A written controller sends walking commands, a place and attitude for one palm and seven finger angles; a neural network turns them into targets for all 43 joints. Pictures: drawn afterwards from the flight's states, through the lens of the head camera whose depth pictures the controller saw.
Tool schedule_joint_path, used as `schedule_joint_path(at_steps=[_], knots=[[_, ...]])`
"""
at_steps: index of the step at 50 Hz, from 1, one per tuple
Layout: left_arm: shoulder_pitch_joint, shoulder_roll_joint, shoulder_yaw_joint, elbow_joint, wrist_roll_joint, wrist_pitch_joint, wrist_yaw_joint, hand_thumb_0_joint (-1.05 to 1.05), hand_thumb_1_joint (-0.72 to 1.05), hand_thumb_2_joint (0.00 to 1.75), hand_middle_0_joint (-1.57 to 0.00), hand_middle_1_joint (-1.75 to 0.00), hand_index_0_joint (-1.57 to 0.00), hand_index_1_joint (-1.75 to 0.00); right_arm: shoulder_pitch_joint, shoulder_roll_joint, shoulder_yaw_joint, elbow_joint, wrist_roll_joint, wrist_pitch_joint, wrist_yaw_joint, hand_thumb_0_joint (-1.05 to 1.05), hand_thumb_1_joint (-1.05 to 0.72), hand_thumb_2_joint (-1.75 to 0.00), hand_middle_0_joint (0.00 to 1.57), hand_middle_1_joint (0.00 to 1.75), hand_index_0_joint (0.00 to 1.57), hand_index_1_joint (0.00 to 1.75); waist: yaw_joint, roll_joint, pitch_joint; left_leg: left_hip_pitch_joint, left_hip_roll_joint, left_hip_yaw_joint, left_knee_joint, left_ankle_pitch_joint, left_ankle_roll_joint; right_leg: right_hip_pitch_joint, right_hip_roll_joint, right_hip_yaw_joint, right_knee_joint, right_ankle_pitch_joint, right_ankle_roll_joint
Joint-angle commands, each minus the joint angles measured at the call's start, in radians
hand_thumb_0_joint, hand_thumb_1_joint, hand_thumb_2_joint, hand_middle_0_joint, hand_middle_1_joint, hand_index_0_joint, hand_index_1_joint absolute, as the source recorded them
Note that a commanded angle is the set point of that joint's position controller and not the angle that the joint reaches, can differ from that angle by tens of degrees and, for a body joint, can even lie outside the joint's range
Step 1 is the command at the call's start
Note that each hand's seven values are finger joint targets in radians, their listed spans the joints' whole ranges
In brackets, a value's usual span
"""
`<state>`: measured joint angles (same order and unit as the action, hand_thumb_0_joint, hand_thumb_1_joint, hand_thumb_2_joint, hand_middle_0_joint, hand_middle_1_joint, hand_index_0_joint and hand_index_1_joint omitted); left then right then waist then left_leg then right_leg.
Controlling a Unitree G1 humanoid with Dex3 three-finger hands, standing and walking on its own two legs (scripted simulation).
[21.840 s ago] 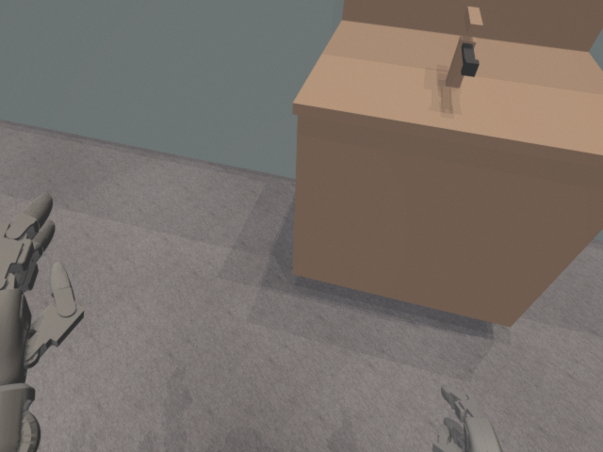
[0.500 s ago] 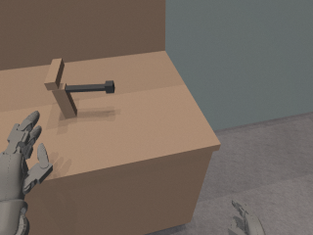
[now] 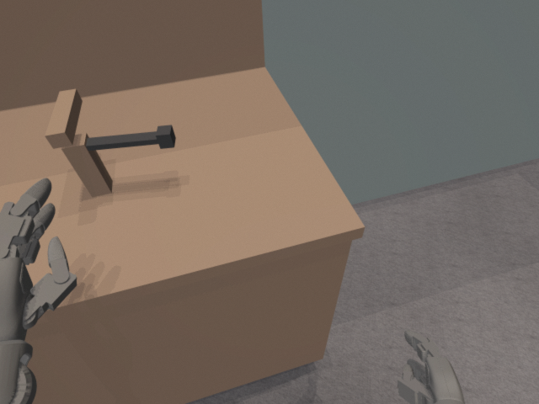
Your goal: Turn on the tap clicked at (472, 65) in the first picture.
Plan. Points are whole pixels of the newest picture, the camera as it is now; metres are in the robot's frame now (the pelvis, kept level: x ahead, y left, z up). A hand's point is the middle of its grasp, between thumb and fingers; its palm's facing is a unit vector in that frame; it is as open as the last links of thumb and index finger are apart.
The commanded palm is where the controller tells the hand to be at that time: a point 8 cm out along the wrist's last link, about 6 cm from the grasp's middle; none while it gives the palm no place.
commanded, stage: step back with the hand held close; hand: left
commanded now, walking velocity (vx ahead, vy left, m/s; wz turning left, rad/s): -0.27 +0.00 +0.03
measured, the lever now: (166, 136) +0.50 +0.23 +0.15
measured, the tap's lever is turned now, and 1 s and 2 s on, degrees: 80 80 80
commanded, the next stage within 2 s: stop stepping back and stand still in 1.14 s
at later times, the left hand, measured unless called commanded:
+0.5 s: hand (33, 338) +0.15 +0.26 +0.15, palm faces +0.40 -0.82 -0.41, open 7.4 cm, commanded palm +0.10 +0.30 +0.17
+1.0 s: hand out of the picture +0.09 +0.26 +0.15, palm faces +0.38 -0.83 -0.42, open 7.4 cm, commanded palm +0.03 +0.30 +0.17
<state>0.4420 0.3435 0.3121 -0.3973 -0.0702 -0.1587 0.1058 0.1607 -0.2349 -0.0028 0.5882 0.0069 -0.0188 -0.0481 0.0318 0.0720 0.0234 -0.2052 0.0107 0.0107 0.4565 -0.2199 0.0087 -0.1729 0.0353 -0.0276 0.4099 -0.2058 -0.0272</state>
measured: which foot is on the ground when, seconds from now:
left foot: down 0.00-0.76, up 0.78-0.90, down 0.92-1.00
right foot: down 0.00-0.96, up 0.98-1.00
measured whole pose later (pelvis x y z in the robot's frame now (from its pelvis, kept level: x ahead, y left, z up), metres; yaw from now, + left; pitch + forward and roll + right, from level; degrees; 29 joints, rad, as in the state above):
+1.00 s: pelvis -0.12 +0.02 -0.01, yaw +3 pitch +2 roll +1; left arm 0.51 0.43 0.35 -0.58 -0.06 -0.18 0.15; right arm 0.14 -0.18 -0.02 0.58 0.00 -0.02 -0.07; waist 0.00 -0.06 0.04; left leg -0.37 -0.01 0.01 0.57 -0.23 0.00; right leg -0.45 0.00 0.04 0.68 -0.31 0.01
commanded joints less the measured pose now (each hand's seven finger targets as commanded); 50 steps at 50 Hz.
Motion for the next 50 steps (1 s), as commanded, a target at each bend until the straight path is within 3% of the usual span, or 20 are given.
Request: schedule_joint_path(at_steps=[1,5,13,17,22,25,28,29,34,35,36,38,40,42,44,46,47,48,49,50], knots=[[0.021,0.188,0.115,-0.229,0.003,-0.047,0.022,0.00,0.90,0.90,-0.20,-0.30,-0.20,-0.30,-0.097,-0.099,-0.042,-0.183,0.004,-0.031,-0.022,0.00,-0.90,-0.90,0.20,0.30,0.20,0.30,0.001,-0.068,-0.174,0.058,0.083,-0.066,-0.016,0.265,0.033,-0.026,-0.124,0.079,-0.025,0.274,0.021],[0.018,0.216,0.139,-0.280,0.006,-0.048,0.038,0.00,0.90,0.90,-0.20,-0.30,-0.20,-0.30,-0.097,-0.099,-0.048,-0.192,0.006,-0.025,-0.030,0.00,-0.90,-0.90,0.20,0.30,0.20,0.30,-0.003,-0.051,-0.170,0.003,0.090,-0.086,-0.017,0.209,0.033,-0.047,-0.125,0.091,-0.005,0.221,0.015],[0.033,0.206,0.137,-0.302,0.016,-0.053,0.060,0.00,0.90,0.90,-0.20,-0.30,-0.20,-0.30,-0.085,-0.114,-0.049,-0.194,0.005,-0.046,-0.037,0.00,-0.90,-0.90,0.20,0.30,0.20,0.30,-0.014,0.014,-0.126,-0.159,0.105,-0.143,-0.088,-0.141,0.045,-0.073,-0.100,0.094,0.018,-0.008,0.013],[0.013,0.189,0.121,-0.283,0.026,-0.054,0.069,0.00,0.90,0.90,-0.20,-0.30,-0.20,-0.30,-0.069,-0.111,-0.045,-0.186,0.005,-0.053,-0.037,0.00,-0.90,-0.90,0.20,0.30,0.20,0.30,-0.020,-0.057,-0.089,-0.221,0.094,-0.143,-0.051,-0.266,0.049,-0.119,-0.116,0.122,-0.019,-0.134,0.007],[-0.003,0.193,0.118,-0.328,0.027,-0.059,0.083,0.00,0.90,0.90,-0.20,-0.30,-0.20,-0.30,-0.057,-0.104,-0.042,-0.169,0.003,-0.063,-0.036,0.00,-0.90,-0.90,0.20,0.30,0.20,0.30,-0.028,-0.067,-0.122,-0.171,0.083,-0.139,0.020,-0.233,0.041,-0.181,-0.155,0.147,-0.023,-0.135,-0.019],[-0.004,0.197,0.128,-0.350,0.032,-0.061,0.089,0.00,0.90,0.90,-0.20,-0.30,-0.20,-0.30,-0.067,-0.104,-0.038,-0.169,-0.001,-0.067,-0.041,0.00,-0.90,-0.90,0.20,0.30,0.20,0.30,-0.027,-0.004,-0.124,-0.230,0.118,-0.182,-0.072,-0.284,0.053,-0.128,-0.107,0.107,0.047,-0.128,0.004],[-0.020,0.203,0.156,-0.359,0.052,-0.066,0.088,0.00,0.90,0.90,-0.20,-0.30,-0.20,-0.30,-0.077,-0.125,-0.042,-0.176,-0.007,-0.076,-0.044,0.00,-0.90,-0.90,0.20,0.30,0.20,0.30,-0.022,0.144,-0.109,-0.422,0.190,-0.283,-0.241,-0.466,0.091,0.053,-0.019,0.052,0.217,-0.083,0.037],[-0.030,0.180,0.142,-0.359,0.058,-0.068,0.084,0.00,0.90,0.90,-0.20,-0.30,-0.20,-0.30,-0.066,-0.113,-0.041,-0.172,-0.010,-0.078,-0.044,0.00,-0.90,-0.90,0.20,0.30,0.20,0.30,-0.020,0.152,-0.115,-0.446,0.214,-0.310,-0.275,-0.479,0.101,0.088,0.001,0.042,0.281,-0.063,0.041],[0.013,0.157,0.127,-0.309,0.045,-0.072,0.061,0.00,0.90,0.90,-0.20,-0.30,-0.20,-0.30,-0.063,-0.092,-0.038,-0.150,-0.017,-0.086,-0.033,0.00,-0.90,-0.90,0.20,0.30,0.20,0.30,-0.017,0.048,-0.099,-0.304,0.180,-0.231,-0.138,-0.172,0.087,-0.010,-0.025,0.094,0.148,0.018,0.028],[0.000,0.167,0.126,-0.310,0.039,-0.076,0.060,0.00,0.90,0.90,-0.20,-0.30,-0.20,-0.30,-0.061,-0.090,-0.037,-0.143,-0.015,-0.084,-0.031,0.00,-0.90,-0.90,0.20,0.30,0.20,0.30,-0.016,0.012,-0.119,-0.241,0.150,-0.190,-0.063,-0.065,0.067,-0.047,-0.064,0.140,0.086,0.142,0.010],[-0.008,0.165,0.110,-0.320,0.034,-0.073,0.059,0.00,0.90,0.90,-0.20,-0.30,-0.20,-0.30,-0.053,-0.079,-0.043,-0.137,-0.010,-0.079,-0.029,0.00,-0.90,-0.90,0.20,0.30,0.20,0.30,-0.018,-0.090,-0.174,-0.167,0.111,-0.130,0.041,0.029,0.035,-0.073,-0.127,0.197,0.048,0.255,-0.010],[-0.022,0.193,0.106,-0.352,0.021,-0.069,0.065,0.00,0.90,0.90,-0.20,-0.30,-0.20,-0.30,-0.041,-0.068,-0.055,-0.135,0.000,-0.070,-0.025,0.00,-0.90,-0.90,0.20,0.30,0.20,0.30,-0.032,-0.213,-0.228,-0.073,0.028,-0.037,0.244,-0.006,-0.019,-0.159,-0.288,0.330,-0.044,0.330,-0.091],[0.002,0.204,0.111,-0.368,0.021,-0.072,0.068,0.00,0.90,0.90,-0.20,-0.30,-0.20,-0.30,-0.053,-0.052,-0.052,-0.143,0.000,-0.061,-0.019,0.00,-0.90,-0.90,0.20,0.30,0.20,0.30,-0.034,-0.226,-0.191,-0.111,-0.002,-0.049,0.399,-0.128,-0.029,-0.194,-0.357,0.341,-0.070,0.380,-0.141],[0.020,0.219,0.138,-0.370,0.019,-0.070,0.065,0.00,0.90,0.90,-0.20,-0.30,-0.20,-0.30,-0.066,-0.040,-0.039,-0.148,-0.007,-0.049,-0.018,0.00,-0.90,-0.90,0.20,0.30,0.20,0.30,-0.037,-0.204,-0.144,-0.179,0.015,-0.075,0.354,-0.170,-0.023,-0.145,-0.347,0.281,-0.021,0.485,-0.128],[0.044,0.229,0.161,-0.367,0.022,-0.069,0.068,0.00,0.90,0.90,-0.20,-0.30,-0.20,-0.30,-0.065,-0.043,-0.035,-0.142,-0.008,-0.033,-0.026,0.00,-0.90,-0.90,0.20,0.30,0.20,0.30,-0.043,-0.138,-0.157,-0.145,0.039,-0.066,0.122,-0.022,-0.014,-0.099,-0.285,0.224,0.077,0.507,-0.073],[0.053,0.229,0.170,-0.406,0.017,-0.084,0.071,0.00,0.90,0.90,-0.20,-0.30,-0.20,-0.30,-0.068,-0.078,-0.051,-0.161,-0.002,-0.035,-0.033,0.00,-0.90,-0.90,0.20,0.30,0.20,0.30,-0.028,0.033,-0.205,-0.068,0.165,-0.166,-0.042,0.323,0.040,-0.131,-0.116,0.124,0.188,0.265,0.021],[0.066,0.228,0.176,-0.410,0.009,-0.093,0.068,0.00,0.90,0.90,-0.20,-0.30,-0.20,-0.30,-0.068,-0.084,-0.058,-0.164,0.006,-0.050,-0.031,0.00,-0.90,-0.90,0.20,0.30,0.20,0.30,-0.017,0.105,-0.242,-0.036,0.235,-0.170,-0.079,0.418,0.054,-0.120,-0.058,0.086,0.258,0.053,0.042],[0.089,0.243,0.196,-0.399,0.004,-0.086,0.071,0.00,0.90,0.90,-0.20,-0.30,-0.20,-0.30,-0.066,-0.074,-0.058,-0.168,-0.008,-0.063,-0.034,0.00,-0.90,-0.90,0.20,0.30,0.20,0.30,-0.016,0.188,-0.261,0.007,0.286,-0.252,-0.092,0.573,0.099,-0.208,-0.024,0.071,0.368,-0.157,0.050],[0.051,0.217,0.168,-0.428,0.008,-0.080,0.064,0.00,0.90,0.90,-0.20,-0.30,-0.20,-0.30,-0.048,-0.059,-0.048,-0.155,-0.028,-0.077,-0.029,0.00,-0.90,-0.90,0.20,0.30,0.20,0.30,-0.023,0.204,-0.250,0.004,0.315,-0.282,-0.120,0.614,0.125,-0.239,-0.018,0.086,0.496,-0.286,0.052],[0.018,0.203,0.158,-0.427,0.010,-0.079,0.065,0.00,0.90,0.90,-0.20,-0.30,-0.20,-0.30,-0.028,-0.062,-0.054,-0.132,-0.029,-0.093,-0.024,0.00,-0.90,-0.90,0.20,0.30,0.20,0.30,-0.019,0.152,-0.238,0.050,0.322,-0.261,-0.089,0.701,0.139,-0.274,-0.017,0.108,0.503,-0.295,0.049]])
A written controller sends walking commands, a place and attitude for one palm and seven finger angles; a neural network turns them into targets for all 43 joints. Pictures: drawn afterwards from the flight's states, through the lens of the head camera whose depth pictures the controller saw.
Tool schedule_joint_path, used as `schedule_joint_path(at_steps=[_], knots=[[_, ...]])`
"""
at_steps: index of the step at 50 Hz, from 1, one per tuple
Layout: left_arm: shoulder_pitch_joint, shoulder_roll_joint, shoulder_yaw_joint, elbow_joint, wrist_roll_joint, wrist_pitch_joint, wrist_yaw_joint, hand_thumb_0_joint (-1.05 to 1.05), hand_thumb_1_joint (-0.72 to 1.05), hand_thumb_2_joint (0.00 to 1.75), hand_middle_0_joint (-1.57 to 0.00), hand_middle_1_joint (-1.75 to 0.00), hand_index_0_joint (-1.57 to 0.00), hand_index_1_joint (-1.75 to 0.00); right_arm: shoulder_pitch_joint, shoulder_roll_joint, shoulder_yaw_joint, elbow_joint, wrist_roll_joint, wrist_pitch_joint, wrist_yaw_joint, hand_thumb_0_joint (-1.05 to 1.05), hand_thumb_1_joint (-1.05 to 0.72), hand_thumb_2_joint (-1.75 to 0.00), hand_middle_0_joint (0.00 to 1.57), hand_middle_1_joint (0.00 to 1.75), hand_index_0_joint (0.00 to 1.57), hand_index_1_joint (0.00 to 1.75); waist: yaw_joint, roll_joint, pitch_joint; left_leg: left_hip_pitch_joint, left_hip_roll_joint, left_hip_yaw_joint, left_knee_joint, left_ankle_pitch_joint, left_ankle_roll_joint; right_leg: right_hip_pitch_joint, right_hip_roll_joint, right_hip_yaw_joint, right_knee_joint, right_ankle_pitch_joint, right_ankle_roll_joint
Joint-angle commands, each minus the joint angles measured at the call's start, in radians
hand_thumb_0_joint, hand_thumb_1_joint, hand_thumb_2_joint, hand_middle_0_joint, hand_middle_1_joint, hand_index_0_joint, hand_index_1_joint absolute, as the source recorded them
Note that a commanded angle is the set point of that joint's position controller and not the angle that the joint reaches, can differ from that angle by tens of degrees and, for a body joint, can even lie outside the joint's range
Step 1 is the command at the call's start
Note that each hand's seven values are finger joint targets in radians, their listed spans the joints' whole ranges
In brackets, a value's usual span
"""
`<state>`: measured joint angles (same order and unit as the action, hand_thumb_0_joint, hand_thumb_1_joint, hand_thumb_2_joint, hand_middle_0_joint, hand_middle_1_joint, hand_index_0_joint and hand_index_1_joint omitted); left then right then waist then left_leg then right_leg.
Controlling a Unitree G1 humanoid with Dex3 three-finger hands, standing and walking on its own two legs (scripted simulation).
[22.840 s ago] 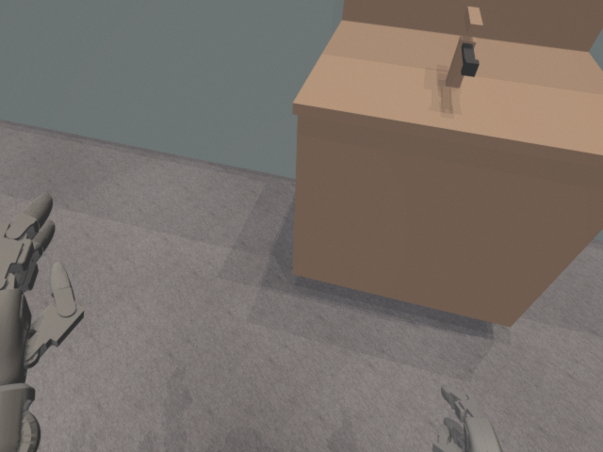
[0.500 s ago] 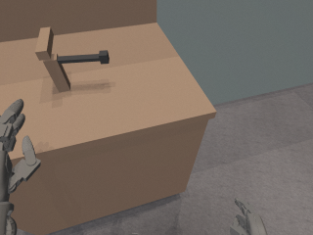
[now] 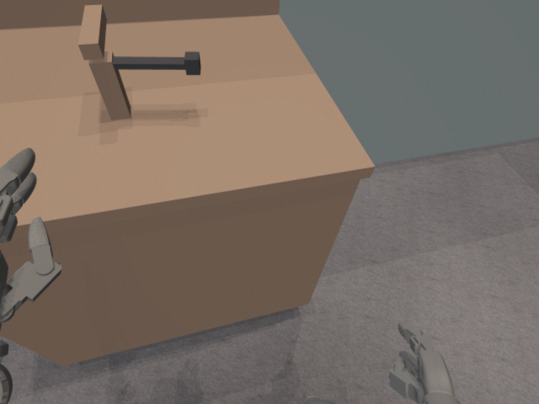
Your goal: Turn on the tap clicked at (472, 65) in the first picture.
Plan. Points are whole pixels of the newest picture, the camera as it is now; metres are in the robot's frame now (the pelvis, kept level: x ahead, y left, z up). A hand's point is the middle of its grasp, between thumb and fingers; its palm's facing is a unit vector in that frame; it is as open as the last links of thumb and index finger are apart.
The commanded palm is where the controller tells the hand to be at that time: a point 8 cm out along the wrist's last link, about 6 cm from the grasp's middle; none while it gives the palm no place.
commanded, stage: step back with the hand held close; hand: left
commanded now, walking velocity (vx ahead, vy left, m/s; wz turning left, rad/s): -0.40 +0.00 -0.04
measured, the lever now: (192, 63) +0.62 +0.18 +0.16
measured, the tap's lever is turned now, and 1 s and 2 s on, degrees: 80 80 80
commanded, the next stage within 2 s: stop stepping back and stand still in 0.14 s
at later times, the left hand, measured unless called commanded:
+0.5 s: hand out of the picture +0.07 +0.21 +0.17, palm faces +0.37 -0.84 -0.39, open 7.4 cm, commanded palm +0.02 +0.26 +0.19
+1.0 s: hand out of the picture -0.02 +0.20 +0.18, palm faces +0.45 -0.81 -0.39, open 7.4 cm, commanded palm -0.08 +0.23 +0.19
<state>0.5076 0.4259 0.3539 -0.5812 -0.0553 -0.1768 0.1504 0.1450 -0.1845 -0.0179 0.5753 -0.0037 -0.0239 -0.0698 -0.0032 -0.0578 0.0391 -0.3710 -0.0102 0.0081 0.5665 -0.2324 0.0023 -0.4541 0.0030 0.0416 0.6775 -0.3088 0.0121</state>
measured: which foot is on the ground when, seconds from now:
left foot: down 0.00-0.22, up 0.24-0.42, down 0.44-1.00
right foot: up 0.00-0.18, down 0.20-0.84, up 0.86-1.00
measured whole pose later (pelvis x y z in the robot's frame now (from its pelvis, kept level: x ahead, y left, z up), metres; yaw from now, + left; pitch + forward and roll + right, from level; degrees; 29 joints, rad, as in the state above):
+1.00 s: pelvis -0.23 -0.05 +0.00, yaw +2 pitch -4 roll +1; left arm 0.42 0.37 0.33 -0.38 -0.04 -0.11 0.15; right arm 0.26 -0.16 0.02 0.66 0.01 -0.09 -0.05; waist -0.03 0.02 -0.04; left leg -0.28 0.07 0.05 0.55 -0.27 0.01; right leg -0.39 0.00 -0.05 0.91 -0.44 -0.02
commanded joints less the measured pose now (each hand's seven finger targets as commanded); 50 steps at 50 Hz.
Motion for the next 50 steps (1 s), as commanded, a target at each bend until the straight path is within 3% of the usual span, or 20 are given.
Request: schedule_joint_path(at_steps=[1,8,9,11,12,15,20,23,25,28,30,32,36,39,40,41,43,45,49,50], knots=[[-0.052,0.098,0.094,-0.209,-0.004,-0.051,0.021,0.00,0.90,0.90,-0.20,-0.30,-0.20,-0.30,-0.001,-0.118,-0.042,-0.105,-0.010,-0.098,0.005,0.00,-0.90,-0.90,0.20,0.30,0.20,0.30,0.018,0.243,-0.239,0.267,0.331,-0.205,-0.176,0.752,0.139,-0.015,0.009,0.037,0.195,-0.164,0.013],[-0.108,0.100,0.062,-0.177,0.014,0.001,0.012,0.00,0.90,0.90,-0.20,-0.30,-0.20,-0.30,-0.080,-0.149,-0.032,-0.124,-0.011,-0.099,0.008,0.00,-0.90,-0.90,0.20,0.30,0.20,0.30,0.038,0.218,-0.143,0.019,0.242,-0.124,-0.208,0.068,0.069,0.257,0.016,-0.012,-0.205,0.102,0.014],[-0.119,0.092,0.055,-0.175,0.014,-0.002,0.006,0.00,0.90,0.90,-0.20,-0.30,-0.20,-0.30,-0.088,-0.136,-0.026,-0.126,-0.006,-0.093,0.009,0.00,-0.90,-0.90,0.20,0.30,0.20,0.30,0.039,0.128,-0.124,-0.007,0.184,-0.082,-0.127,-0.073,0.037,0.248,-0.023,0.013,-0.326,0.203,-0.003],[-0.131,0.147,0.071,-0.208,0.008,-0.015,0.013,0.00,0.90,0.90,-0.20,-0.30,-0.20,-0.30,-0.064,-0.090,-0.025,-0.132,0.006,-0.080,0.009,0.00,-0.90,-0.90,0.20,0.30,0.20,0.30,0.030,-0.189,-0.183,-0.012,0.004,0.041,0.271,-0.203,-0.044,0.118,-0.321,0.316,-0.442,0.375,-0.139],[-0.083,0.145,0.078,-0.213,0.009,-0.009,0.015,0.00,0.90,0.90,-0.20,-0.30,-0.20,-0.30,-0.052,-0.097,-0.038,-0.127,0.001,-0.079,0.011,0.00,-0.90,-0.90,0.20,0.30,0.20,0.30,0.035,-0.195,-0.232,-0.045,-0.003,-0.034,0.433,-0.241,-0.041,0.153,-0.343,0.296,-0.405,0.495,-0.183],[0.037,0.124,0.112,-0.162,0.001,0.004,0.020,0.00,0.90,0.90,-0.20,-0.30,-0.20,-0.30,-0.042,-0.072,-0.007,-0.148,0.009,-0.054,0.008,0.00,-0.90,-0.90,0.20,0.30,0.20,0.30,-0.006,-0.066,-0.254,-0.046,0.040,-0.043,0.370,-0.171,-0.023,0.221,-0.284,0.181,-0.295,0.457,-0.153],[-0.028,0.111,0.098,-0.104,0.000,-0.001,0.044,0.00,0.90,0.90,-0.20,-0.30,-0.20,-0.30,-0.007,-0.136,-0.023,-0.145,0.013,-0.058,-0.019,0.00,-0.90,-0.90,0.20,0.30,0.20,0.30,-0.015,-0.003,-0.136,0.178,0.045,-0.007,-0.116,-0.166,0.031,0.072,-0.165,0.130,-0.339,-0.168,-0.071],[-0.061,0.101,0.086,-0.124,-0.001,-0.013,0.040,0.00,0.90,0.90,-0.20,-0.30,-0.20,-0.30,-0.004,-0.188,-0.042,-0.166,0.025,-0.081,-0.024,0.00,-0.90,-0.90,0.20,0.30,0.20,0.30,-0.002,0.198,-0.129,0.116,0.196,-0.220,-0.293,-0.240,0.107,0.158,0.011,-0.022,-0.118,-0.040,-0.006],[-0.092,0.089,0.069,-0.121,0.027,-0.007,0.040,0.00,0.90,0.90,-0.20,-0.30,-0.20,-0.30,-0.026,-0.163,-0.024,-0.128,0.025,-0.086,-0.029,0.00,-0.90,-0.90,0.20,0.30,0.20,0.30,-0.010,0.380,-0.039,-0.170,0.225,-0.282,-0.449,-0.665,0.129,0.257,0.040,-0.072,0.049,-0.062,0.015],[-0.180,0.080,0.034,-0.115,0.038,0.005,0.034,0.00,0.90,0.90,-0.20,-0.30,-0.20,-0.30,-0.040,-0.161,-0.027,-0.108,0.020,-0.106,-0.018,0.00,-0.90,-0.90,0.20,0.30,0.20,0.30,0.003,0.249,-0.003,-0.192,0.184,-0.189,-0.317,-0.597,0.112,0.317,0.049,-0.096,-0.055,-0.073,-0.001],[-0.172,0.081,0.031,-0.067,0.041,0.006,0.031,0.00,0.90,0.90,-0.20,-0.30,-0.20,-0.30,-0.027,-0.159,-0.038,-0.088,-0.002,-0.110,-0.019,0.00,-0.90,-0.90,0.20,0.30,0.20,0.30,0.009,0.038,0.021,-0.167,0.058,-0.055,0.004,-0.426,0.063,0.268,-0.048,0.091,-0.316,-0.203,-0.079],[-0.217,0.096,0.036,-0.089,0.032,-0.003,0.021,0.00,0.90,0.90,-0.20,-0.30,-0.20,-0.30,-0.001,-0.134,-0.038,-0.059,0.001,-0.114,-0.004,0.00,-0.90,-0.90,0.20,0.30,0.20,0.30,-0.007,-0.216,-0.047,-0.136,-0.018,0.001,0.501,-0.247,0.019,0.144,-0.313,0.540,-0.555,-0.475,-0.199],[-0.202,0.113,0.060,-0.051,0.022,0.000,0.017,0.00,0.90,0.90,-0.20,-0.30,-0.20,-0.30,0.002,-0.113,-0.011,-0.030,0.003,-0.105,-0.001,0.00,-0.90,-0.90,0.20,0.30,0.20,0.30,-0.031,-0.098,-0.054,0.090,0.041,0.035,0.344,-0.205,0.020,-0.091,-0.243,0.248,-0.491,-0.452,-0.149],[-0.211,0.115,0.066,-0.106,0.020,-0.003,0.031,0.00,0.90,0.90,-0.20,-0.30,-0.20,-0.30,-0.016,-0.112,0.002,-0.052,-0.002,-0.115,-0.019,0.00,-0.90,-0.90,0.20,0.30,0.20,0.30,-0.023,-0.029,-0.074,0.279,0.022,0.076,-0.011,-0.270,0.050,-0.110,-0.184,0.165,-0.363,-0.461,-0.122],[-0.220,0.111,0.068,-0.129,0.018,-0.007,0.034,0.00,0.90,0.90,-0.20,-0.30,-0.20,-0.30,-0.014,-0.131,0.001,-0.061,-0.008,-0.117,-0.022,0.00,-0.90,-0.90,0.20,0.30,0.20,0.30,-0.028,0.116,-0.069,0.267,0.058,-0.029,-0.170,-0.403,0.085,-0.097,-0.100,0.110,-0.183,-0.430,-0.094],[-0.248,0.093,0.066,-0.165,0.019,-0.014,0.037,0.00,0.90,0.90,-0.20,-0.30,-0.20,-0.30,-0.007,-0.158,-0.006,-0.067,-0.008,-0.125,-0.018,0.00,-0.90,-0.90,0.20,0.30,0.20,0.30,-0.031,0.384,-0.051,0.277,0.240,-0.322,-0.358,-0.595,0.155,-0.172,0.046,-0.044,0.144,-0.276,-0.032],[-0.268,0.185,0.139,-0.172,0.037,-0.017,0.021,0.00,0.90,0.90,-0.20,-0.30,-0.20,-0.30,-0.003,-0.128,-0.030,-0.070,-0.005,-0.138,-0.001,0.00,-0.90,-0.90,0.20,0.30,0.20,0.30,-0.002,0.358,-0.144,-0.021,0.336,-0.324,-0.426,-0.473,0.221,0.018,0.051,-0.039,0.683,-0.165,0.002],[-0.140,0.064,0.061,0.064,0.019,0.006,0.010,0.00,0.90,0.90,-0.20,-0.30,-0.20,-0.30,-0.029,-0.138,-0.022,-0.040,0.023,-0.136,0.021,0.00,-0.90,-0.90,0.20,0.30,0.20,0.30,0.001,0.203,0.062,-0.104,0.354,-0.346,-0.434,-0.556,0.226,-0.130,-0.047,0.028,0.597,-0.082,-0.015],[-0.136,0.071,0.053,-0.001,0.010,0.010,0.012,0.00,0.90,0.90,-0.20,-0.30,-0.20,-0.30,-0.059,-0.133,-0.015,-0.075,0.015,-0.111,-0.002,0.00,-0.90,-0.90,0.20,0.30,0.20,0.30,0.027,0.254,-0.035,-0.181,0.226,-0.091,-0.243,-0.493,0.103,0.345,0.021,-0.134,-0.041,-0.187,-0.039],[-0.136,0.075,0.053,-0.028,0.020,0.011,0.011,0.00,0.90,0.90,-0.20,-0.30,-0.20,-0.30,-0.048,-0.132,-0.022,-0.086,0.009,-0.111,-0.002,0.00,-0.90,-0.90,0.20,0.30,0.20,0.30,0.047,0.138,-0.021,-0.232,0.144,-0.009,-0.005,-0.437,0.068,0.415,0.021,-0.086,-0.259,-0.164,-0.055]])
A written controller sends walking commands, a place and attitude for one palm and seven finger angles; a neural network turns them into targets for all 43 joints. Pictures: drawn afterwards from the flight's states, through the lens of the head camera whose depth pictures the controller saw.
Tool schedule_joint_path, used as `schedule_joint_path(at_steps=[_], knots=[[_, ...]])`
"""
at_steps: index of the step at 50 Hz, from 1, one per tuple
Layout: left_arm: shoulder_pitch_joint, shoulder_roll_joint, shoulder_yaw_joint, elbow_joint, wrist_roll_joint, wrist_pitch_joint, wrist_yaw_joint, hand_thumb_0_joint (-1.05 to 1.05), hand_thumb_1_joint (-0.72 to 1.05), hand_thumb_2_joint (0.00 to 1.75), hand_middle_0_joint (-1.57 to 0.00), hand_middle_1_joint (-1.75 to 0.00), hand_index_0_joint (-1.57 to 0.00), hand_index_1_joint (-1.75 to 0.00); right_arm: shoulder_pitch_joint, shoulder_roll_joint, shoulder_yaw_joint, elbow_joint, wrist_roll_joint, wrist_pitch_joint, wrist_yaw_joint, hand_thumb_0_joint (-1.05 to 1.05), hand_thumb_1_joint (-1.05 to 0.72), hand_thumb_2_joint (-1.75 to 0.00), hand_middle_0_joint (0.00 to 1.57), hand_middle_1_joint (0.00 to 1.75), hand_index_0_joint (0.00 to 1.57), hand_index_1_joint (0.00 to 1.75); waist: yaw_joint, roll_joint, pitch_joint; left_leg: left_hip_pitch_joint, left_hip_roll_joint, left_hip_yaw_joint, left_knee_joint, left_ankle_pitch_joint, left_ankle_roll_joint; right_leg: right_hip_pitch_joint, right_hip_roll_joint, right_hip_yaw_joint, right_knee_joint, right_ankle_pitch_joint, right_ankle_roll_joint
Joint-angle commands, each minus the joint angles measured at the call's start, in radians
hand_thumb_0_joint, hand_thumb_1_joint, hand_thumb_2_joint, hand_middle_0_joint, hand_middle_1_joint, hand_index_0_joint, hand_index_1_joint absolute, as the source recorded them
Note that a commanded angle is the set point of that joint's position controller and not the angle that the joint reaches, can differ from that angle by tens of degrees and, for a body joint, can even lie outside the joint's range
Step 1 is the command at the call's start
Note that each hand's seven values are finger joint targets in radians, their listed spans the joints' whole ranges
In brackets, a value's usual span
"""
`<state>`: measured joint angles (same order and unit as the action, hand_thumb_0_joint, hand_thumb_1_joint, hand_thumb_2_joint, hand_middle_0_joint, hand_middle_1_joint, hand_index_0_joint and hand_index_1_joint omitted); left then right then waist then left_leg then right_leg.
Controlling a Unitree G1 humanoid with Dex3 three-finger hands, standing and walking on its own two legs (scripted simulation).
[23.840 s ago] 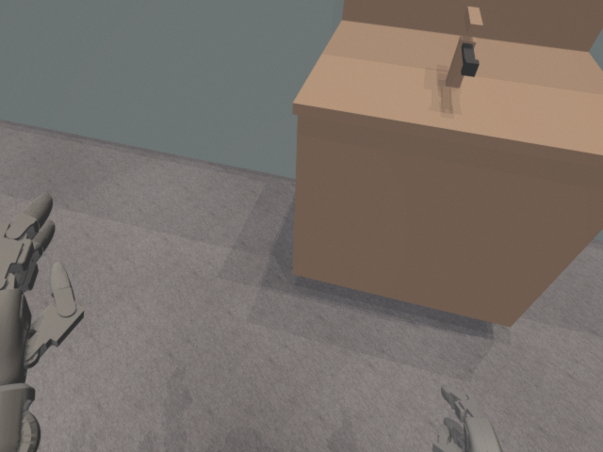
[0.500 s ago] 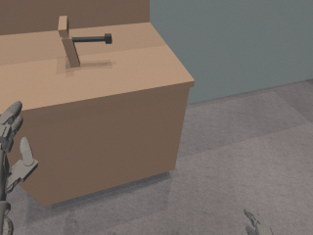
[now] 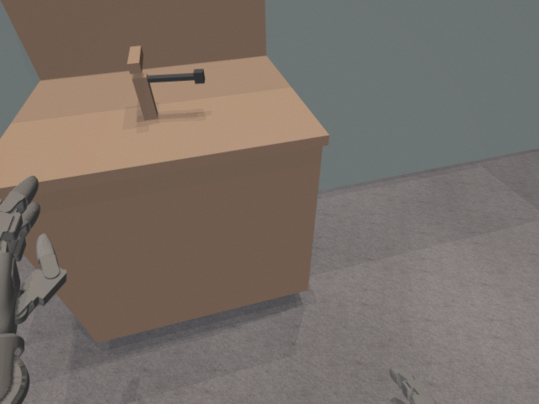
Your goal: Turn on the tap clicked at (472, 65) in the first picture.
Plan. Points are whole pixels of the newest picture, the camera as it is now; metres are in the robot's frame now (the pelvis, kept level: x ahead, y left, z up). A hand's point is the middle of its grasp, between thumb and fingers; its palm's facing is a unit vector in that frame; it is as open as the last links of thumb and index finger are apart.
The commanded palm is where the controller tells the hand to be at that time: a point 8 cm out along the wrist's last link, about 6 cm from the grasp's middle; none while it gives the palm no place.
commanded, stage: stop stepping back and stand still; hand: left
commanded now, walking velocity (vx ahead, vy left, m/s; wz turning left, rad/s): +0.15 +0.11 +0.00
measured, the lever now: (199, 76) +0.86 +0.21 +0.16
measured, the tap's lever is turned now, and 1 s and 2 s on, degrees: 80 80 80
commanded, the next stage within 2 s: stand and check the lever's angle in 0.32 s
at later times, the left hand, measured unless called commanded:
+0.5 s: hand (75, 287) +0.21 +0.23 +0.17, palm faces +0.43 -0.81 -0.40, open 7.4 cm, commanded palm +0.15 +0.27 +0.19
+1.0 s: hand (65, 264) +0.24 +0.26 +0.17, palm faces +0.37 -0.85 -0.37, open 7.4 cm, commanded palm +0.19 +0.30 +0.19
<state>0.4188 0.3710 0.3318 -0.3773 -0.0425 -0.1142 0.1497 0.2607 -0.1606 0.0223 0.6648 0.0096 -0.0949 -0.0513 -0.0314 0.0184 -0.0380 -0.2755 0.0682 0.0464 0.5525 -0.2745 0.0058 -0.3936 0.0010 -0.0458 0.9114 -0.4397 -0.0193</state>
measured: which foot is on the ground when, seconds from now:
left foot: down 0.00-0.02, up 0.04-0.30, down 0.32-1.00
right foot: up 0.00-0.02, down 0.04-1.00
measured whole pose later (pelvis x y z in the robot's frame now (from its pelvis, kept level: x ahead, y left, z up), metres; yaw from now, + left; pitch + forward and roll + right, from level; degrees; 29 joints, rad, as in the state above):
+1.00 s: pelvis +0.02 +0.02 +0.01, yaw -1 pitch +0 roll -1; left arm 0.48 0.35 0.31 -0.50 -0.06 -0.13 0.16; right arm 0.16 -0.20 0.01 0.59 0.00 -0.07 -0.06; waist 0.01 0.00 0.04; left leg -0.21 0.01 0.04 0.47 -0.26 0.01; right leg -0.20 0.03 0.01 0.43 -0.22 -0.01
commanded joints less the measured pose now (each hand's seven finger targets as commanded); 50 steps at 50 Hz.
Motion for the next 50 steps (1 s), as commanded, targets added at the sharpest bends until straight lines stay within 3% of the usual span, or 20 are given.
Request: schedule_joint_path(at_steps=[1,2,3,4,7,12,14,16,18,20,22,23,24,26,29,30,33,37,41,50], knots=[[-0.055,0.149,0.084,-0.263,0.015,-0.054,0.006,0.00,0.90,0.90,-0.20,-0.30,-0.20,-0.30,-0.157,-0.135,-0.075,-0.179,0.001,-0.038,-0.015,0.00,-0.90,-0.90,0.20,0.30,0.20,0.30,0.075,-0.289,0.056,-0.409,-0.066,0.063,0.444,-0.287,0.030,0.327,-0.171,0.372,-0.692,-0.129,-0.097],[-0.125,0.200,0.108,-0.351,0.000,-0.067,0.002,0.00,0.90,0.90,-0.20,-0.30,-0.20,-0.30,-0.166,-0.148,-0.069,-0.200,0.006,-0.055,-0.013,0.00,-0.90,-0.90,0.20,0.30,0.20,0.30,0.045,-0.376,0.057,-0.490,-0.080,-0.062,0.689,-0.194,0.003,0.246,-0.347,0.712,-0.814,-0.053,-0.156],[-0.172,0.203,0.123,-0.360,0.012,-0.086,-0.002,0.00,0.90,0.90,-0.20,-0.30,-0.20,-0.30,-0.157,-0.120,-0.055,-0.173,-0.010,-0.072,0.000,0.00,-0.90,-0.90,0.20,0.30,0.20,0.30,0.013,-0.174,0.020,-0.444,-0.039,-0.121,0.738,-0.090,-0.010,0.202,-0.362,0.670,-0.773,-0.060,-0.183],[-0.130,0.175,0.101,-0.316,0.000,-0.082,-0.008,0.00,0.90,0.90,-0.20,-0.30,-0.20,-0.30,-0.108,-0.134,-0.076,-0.141,0.001,-0.074,0.003,0.00,-0.90,-0.90,0.20,0.30,0.20,0.30,0.000,-0.117,0.018,-0.405,-0.022,-0.136,0.714,-0.062,-0.015,0.174,-0.326,0.602,-0.725,-0.117,-0.183],[-0.110,0.189,0.125,-0.324,-0.004,-0.099,0.003,0.00,0.90,0.90,-0.20,-0.30,-0.20,-0.30,-0.123,-0.140,-0.074,-0.140,0.005,-0.066,-0.011,0.00,-0.90,-0.90,0.20,0.30,0.20,0.30,0.005,-0.099,0.018,-0.224,-0.006,-0.065,0.469,-0.009,-0.013,0.104,-0.262,0.335,-0.678,0.043,-0.134],[-0.062,0.154,0.109,-0.263,-0.004,-0.094,0.038,0.00,0.90,0.90,-0.20,-0.30,-0.20,-0.30,-0.145,-0.129,-0.067,-0.173,-0.006,-0.078,-0.039,0.00,-0.90,-0.90,0.20,0.30,0.20,0.30,0.035,-0.153,-0.007,0.133,-0.077,0.083,-0.032,-0.080,0.026,0.041,-0.200,0.246,-0.640,-0.164,-0.091],[-0.053,0.131,0.091,-0.267,-0.009,-0.092,0.037,0.00,0.90,0.90,-0.20,-0.30,-0.20,-0.30,-0.137,-0.161,-0.076,-0.186,-0.005,-0.079,-0.037,0.00,-0.90,-0.90,0.20,0.30,0.20,0.30,0.032,-0.022,0.001,0.180,0.005,-0.052,-0.169,-0.155,0.075,0.024,-0.127,0.214,-0.491,-0.109,-0.049],[-0.053,0.127,0.095,-0.289,-0.007,-0.088,0.039,0.00,0.90,0.90,-0.20,-0.30,-0.20,-0.30,-0.138,-0.194,-0.082,-0.202,0.003,-0.068,-0.030,0.00,-0.90,-0.90,0.20,0.30,0.20,0.30,0.036,0.120,0.004,0.176,0.156,-0.260,-0.237,-0.110,0.133,-0.019,-0.002,0.076,-0.299,0.050,0.012],[-0.039,0.169,0.131,-0.289,0.003,-0.079,0.036,0.00,0.90,0.90,-0.20,-0.30,-0.20,-0.30,-0.154,-0.180,-0.080,-0.191,0.015,-0.057,-0.031,0.00,-0.90,-0.90,0.20,0.30,0.20,0.30,0.038,0.227,0.041,-0.118,0.169,-0.256,-0.331,-0.471,0.128,0.132,0.004,0.043,-0.252,-0.010,0.043],[-0.011,0.135,0.112,-0.269,0.015,-0.077,0.031,0.00,0.90,0.90,-0.20,-0.30,-0.20,-0.30,-0.154,-0.163,-0.071,-0.189,0.009,-0.061,-0.025,0.00,-0.90,-0.90,0.20,0.30,0.20,0.30,0.041,0.109,0.100,-0.181,0.085,-0.154,-0.191,-0.373,0.085,0.201,-0.007,0.071,-0.448,0.083,0.021],[-0.010,0.157,0.118,-0.284,0.005,-0.080,0.026,0.00,0.90,0.90,-0.20,-0.30,-0.20,-0.30,-0.144,-0.153,-0.082,-0.190,0.001,-0.065,-0.014,0.00,-0.90,-0.90,0.20,0.30,0.20,0.30,0.032,-0.216,0.055,-0.131,-0.049,-0.010,0.140,-0.133,0.019,0.159,-0.184,0.397,-0.654,0.012,-0.060],[-0.029,0.167,0.116,-0.315,0.001,-0.079,0.027,0.00,0.90,0.90,-0.20,-0.30,-0.20,-0.30,-0.142,-0.155,-0.086,-0.192,0.004,-0.063,-0.004,0.00,-0.90,-0.90,0.20,0.30,0.20,0.30,0.032,-0.236,0.041,-0.173,-0.055,-0.023,0.243,-0.089,0.003,0.215,-0.264,0.487,-0.682,0.147,-0.106],[-0.049,0.168,0.119,-0.342,-0.004,-0.089,0.028,0.00,0.90,0.90,-0.20,-0.30,-0.20,-0.30,-0.143,-0.148,-0.081,-0.190,0.004,-0.066,0.002,0.00,-0.90,-0.90,0.20,0.30,0.20,0.30,0.032,-0.183,-0.008,-0.175,-0.040,-0.056,0.243,-0.111,-0.001,0.290,-0.285,0.450,-0.632,0.366,-0.143],[-0.051,0.173,0.127,-0.350,-0.006,-0.099,0.034,0.00,0.90,0.90,-0.20,-0.30,-0.20,-0.30,-0.138,-0.143,-0.069,-0.185,0.000,-0.065,-0.002,0.00,-0.90,-0.90,0.20,0.30,0.20,0.30,0.026,-0.103,-0.053,-0.064,-0.029,-0.069,0.069,-0.063,0.009,0.306,-0.255,0.320,-0.519,0.592,-0.117],[0.012,0.145,0.114,-0.330,-0.014,-0.097,0.037,0.00,0.90,0.90,-0.20,-0.30,-0.20,-0.30,-0.164,-0.161,-0.073,-0.195,-0.003,-0.052,-0.016,0.00,-0.90,-0.90,0.20,0.30,0.20,0.30,0.042,0.026,-0.085,0.138,0.031,-0.116,-0.132,0.235,0.029,0.222,-0.097,0.171,-0.459,0.407,-0.010],[0.014,0.143,0.105,-0.323,-0.014,-0.096,0.034,0.00,0.90,0.90,-0.20,-0.30,-0.20,-0.30,-0.170,-0.173,-0.080,-0.202,0.004,-0.044,-0.017,0.00,-0.90,-0.90,0.20,0.30,0.20,0.30,0.047,0.032,-0.058,0.132,0.061,-0.146,-0.141,0.172,0.039,0.181,-0.065,0.162,-0.492,0.289,0.005],[-0.020,0.149,0.111,-0.311,-0.006,-0.082,0.025,0.00,0.90,0.90,-0.20,-0.30,-0.20,-0.30,-0.184,-0.160,-0.064,-0.207,0.000,-0.034,-0.020,0.00,-0.90,-0.90,0.20,0.30,0.20,0.30,0.038,0.058,-0.007,0.070,0.045,-0.135,-0.144,0.167,0.042,0.198,-0.042,0.133,-0.496,0.331,0.007],[-0.004,0.133,0.096,-0.300,-0.010,-0.079,0.023,0.00,0.90,0.90,-0.20,-0.30,-0.20,-0.30,-0.171,-0.161,-0.065,-0.209,-0.002,-0.035,-0.020,0.00,-0.90,-0.90,0.20,0.30,0.20,0.30,0.039,0.005,-0.070,0.100,0.037,-0.108,-0.130,0.219,0.033,0.247,-0.047,0.140,-0.505,0.417,0.006],[-0.004,0.139,0.094,-0.345,-0.009,-0.079,0.025,0.00,0.90,0.90,-0.20,-0.30,-0.20,-0.30,-0.174,-0.164,-0.065,-0.218,-0.005,-0.035,-0.019,0.00,-0.90,-0.90,0.20,0.30,0.20,0.30,0.041,0.062,-0.089,0.115,0.041,-0.108,-0.148,0.279,0.027,0.262,-0.039,0.125,-0.492,0.453,0.006],[0.019,0.138,0.099,-0.318,-0.015,-0.076,0.028,0.00,0.90,0.90,-0.20,-0.30,-0.20,-0.30,-0.174,-0.163,-0.066,-0.223,-0.005,-0.022,-0.027,0.00,-0.90,-0.90,0.20,0.30,0.20,0.30,0.038,0.036,-0.090,0.107,0.034,-0.096,-0.152,0.291,0.016,0.274,-0.039,0.119,-0.511,0.483,0.007]])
